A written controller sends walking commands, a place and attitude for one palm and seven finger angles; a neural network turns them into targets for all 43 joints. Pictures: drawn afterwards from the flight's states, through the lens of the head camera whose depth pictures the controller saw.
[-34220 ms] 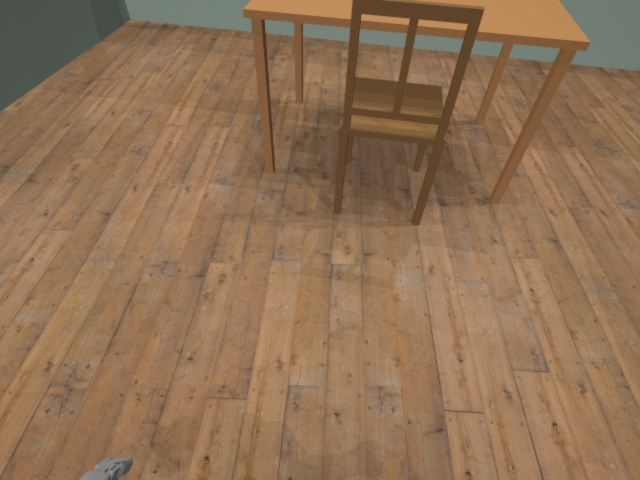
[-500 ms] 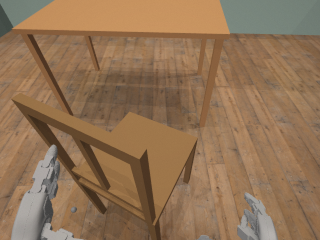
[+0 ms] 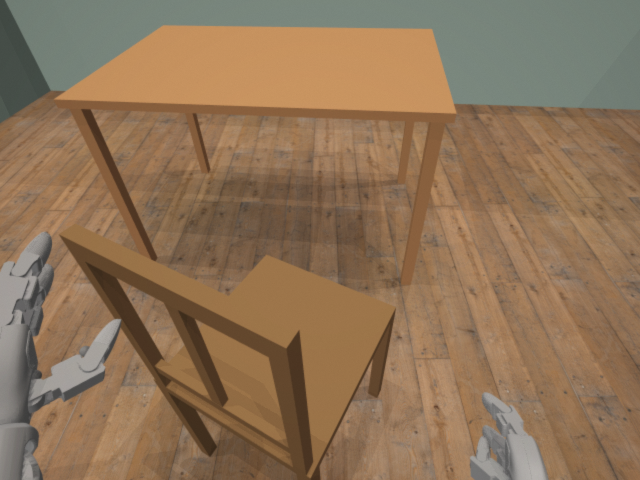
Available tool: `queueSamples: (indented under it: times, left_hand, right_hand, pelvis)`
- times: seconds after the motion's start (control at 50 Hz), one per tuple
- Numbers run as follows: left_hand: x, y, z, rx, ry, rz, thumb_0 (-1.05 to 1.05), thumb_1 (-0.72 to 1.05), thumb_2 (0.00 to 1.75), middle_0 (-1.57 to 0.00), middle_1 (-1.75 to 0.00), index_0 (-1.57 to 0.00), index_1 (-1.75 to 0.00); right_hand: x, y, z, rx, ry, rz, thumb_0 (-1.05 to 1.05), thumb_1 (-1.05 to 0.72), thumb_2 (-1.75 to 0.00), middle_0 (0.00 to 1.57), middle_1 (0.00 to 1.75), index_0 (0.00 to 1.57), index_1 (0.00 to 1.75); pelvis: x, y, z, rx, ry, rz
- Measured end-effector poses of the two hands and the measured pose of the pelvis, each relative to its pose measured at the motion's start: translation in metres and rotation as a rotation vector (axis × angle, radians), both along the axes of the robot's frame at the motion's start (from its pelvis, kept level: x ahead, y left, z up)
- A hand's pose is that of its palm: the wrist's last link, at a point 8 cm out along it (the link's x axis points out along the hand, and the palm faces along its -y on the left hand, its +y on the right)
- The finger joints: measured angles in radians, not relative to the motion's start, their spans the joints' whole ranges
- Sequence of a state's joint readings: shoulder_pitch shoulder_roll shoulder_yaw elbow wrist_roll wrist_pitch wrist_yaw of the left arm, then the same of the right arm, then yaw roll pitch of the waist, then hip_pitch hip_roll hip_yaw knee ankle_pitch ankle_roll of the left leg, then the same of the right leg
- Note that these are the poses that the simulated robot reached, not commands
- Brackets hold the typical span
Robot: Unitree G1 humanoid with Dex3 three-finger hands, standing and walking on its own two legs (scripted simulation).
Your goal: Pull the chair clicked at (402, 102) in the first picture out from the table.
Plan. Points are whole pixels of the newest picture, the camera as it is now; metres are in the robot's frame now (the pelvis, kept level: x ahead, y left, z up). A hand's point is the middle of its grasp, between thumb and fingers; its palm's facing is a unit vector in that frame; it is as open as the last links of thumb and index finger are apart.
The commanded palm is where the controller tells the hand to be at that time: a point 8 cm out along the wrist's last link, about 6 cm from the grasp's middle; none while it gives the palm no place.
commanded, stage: draw the hand back to the body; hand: left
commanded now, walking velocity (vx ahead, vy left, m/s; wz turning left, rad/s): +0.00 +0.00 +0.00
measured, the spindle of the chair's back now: (200, 357) +0.31 +0.24 -0.07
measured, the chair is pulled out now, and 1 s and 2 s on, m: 0.57 0.57 0.57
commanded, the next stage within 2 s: step back with the hand held close in 0.46 s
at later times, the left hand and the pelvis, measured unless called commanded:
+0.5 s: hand (59, 320) +0.20 +0.27 +0.18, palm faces +0.48 -0.79 -0.38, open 7.4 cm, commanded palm +0.15 +0.32 +0.19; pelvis +0.02 +0.01 +0.01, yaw +0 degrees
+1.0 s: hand (65, 311) +0.21 +0.28 +0.18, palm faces +0.40 -0.76 -0.51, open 7.4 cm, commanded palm +0.15 +0.32 +0.19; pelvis +0.01 +0.02 +0.00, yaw -2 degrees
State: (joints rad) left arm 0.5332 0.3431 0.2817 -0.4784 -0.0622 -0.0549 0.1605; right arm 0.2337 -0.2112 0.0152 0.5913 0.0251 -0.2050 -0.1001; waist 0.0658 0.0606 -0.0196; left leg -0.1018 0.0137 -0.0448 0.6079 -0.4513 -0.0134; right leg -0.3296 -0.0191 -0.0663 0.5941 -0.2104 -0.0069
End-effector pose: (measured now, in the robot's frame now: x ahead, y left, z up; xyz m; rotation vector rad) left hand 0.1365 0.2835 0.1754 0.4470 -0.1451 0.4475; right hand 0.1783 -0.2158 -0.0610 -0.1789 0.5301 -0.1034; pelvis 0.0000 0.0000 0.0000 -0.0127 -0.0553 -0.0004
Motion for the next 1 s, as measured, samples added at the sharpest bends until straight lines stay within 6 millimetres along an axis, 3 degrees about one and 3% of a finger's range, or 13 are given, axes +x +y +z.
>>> queueSamples:
  times: [0.16, 0.3, 0.36, 0.44, 0.54, 0.66, 0.82, 1.0]
  left_hand:
    - [0.005, 0.019, 0.033, 0.068, -0.102, 0.044, 0.01, 0.71, 0.81, -0.18, -0.26, -0.19, -0.27]
    - [0.015, 0.023, 0.012, -0.001, -0.038, 0.039, 0.01, 0.84, 0.87, -0.19, -0.29, -0.20, -0.29]
    - [0.017, 0.021, 0.006, -0.017, -0.015, 0.025, 0.01, 0.86, 0.88, -0.20, -0.29, -0.21, -0.30]
    - [0.016, 0.021, 0.012, 0.004, -0.032, 0.008, 0.01, 0.88, 0.89, -0.20, -0.30, -0.21, -0.30]
    - [0.016, 0.028, 0.023, 0.031, -0.079, 0.021, 0.01, 0.88, 0.90, -0.21, -0.30, -0.22, -0.30]
    - [0.026, 0.039, 0.017, 0.020, -0.086, 0.039, 0.01, 0.89, 0.90, -0.20, -0.30, -0.21, -0.30]
    - [0.046, 0.030, 0.006, 0.043, -0.009, -0.046, 0.01, 0.89, 0.90, -0.20, -0.30, -0.21, -0.30]
    - [0.032, 0.030, 0.023, 0.160, -0.007, -0.061, 0.01, 0.89, 0.90, -0.21, -0.30, -0.22, -0.30]
  right_hand:
    - [0.001, 0.003, -0.002, 0.000, 0.042, 0.022, 0.01, -0.90, -0.90, 0.20, 0.30, 0.20, 0.30]
    - [0.001, 0.002, -0.004, 0.001, 0.081, 0.006, 0.01, -0.90, -0.90, 0.20, 0.30, 0.20, 0.30]
    - [0.001, 0.002, -0.002, -0.009, 0.082, 0.007, 0.01, -0.90, -0.90, 0.20, 0.30, 0.20, 0.30]
    - [0.004, 0.004, 0.001, -0.015, 0.073, 0.007, 0.01, -0.90, -0.90, 0.20, 0.30, 0.20, 0.30]
    - [0.010, 0.010, 0.003, -0.005, 0.062, 0.012, 0.01, -0.90, -0.90, 0.20, 0.30, 0.20, 0.30]
    - [0.014, 0.017, 0.004, -0.006, 0.076, 0.020, 0.01, -0.90, -0.90, 0.20, 0.30, 0.20, 0.30]
    - [0.003, 0.011, -0.002, -0.030, 0.149, -0.037, 0.01, -0.90, -0.90, 0.20, 0.30, 0.20, 0.30]
    - [-0.015, 0.003, -0.014, -0.002, 0.201, -0.098, 0.01, -0.90, -0.90, 0.20, 0.30, 0.20, 0.30]
  pelvis:
    - [0.005, 0.004, 0.007, -0.003, -0.010, 0.000]
    - [0.007, 0.008, 0.009, -0.001, 0.000, -0.007]
    - [0.010, 0.010, 0.010, -0.004, 0.000, -0.006]
    - [0.014, 0.013, 0.011, -0.009, -0.003, -0.003]
    - [0.016, 0.015, 0.011, -0.011, -0.009, -0.004]
    - [0.014, 0.018, 0.010, -0.009, 0.009, -0.009]
    - [0.011, 0.025, 0.009, 0.000, 0.050, -0.019]
    - [0.005, 0.021, 0.003, 0.020, 0.056, -0.028]
